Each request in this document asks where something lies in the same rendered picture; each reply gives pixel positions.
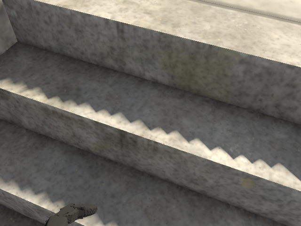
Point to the robot left hand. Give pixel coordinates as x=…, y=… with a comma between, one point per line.
x=70, y=213

